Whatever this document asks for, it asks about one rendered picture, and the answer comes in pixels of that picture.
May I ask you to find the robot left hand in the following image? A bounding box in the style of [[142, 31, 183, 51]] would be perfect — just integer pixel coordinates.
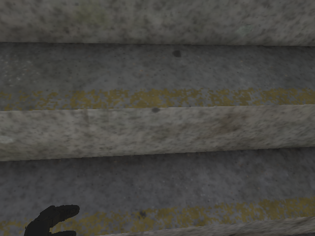
[[24, 205, 80, 236]]

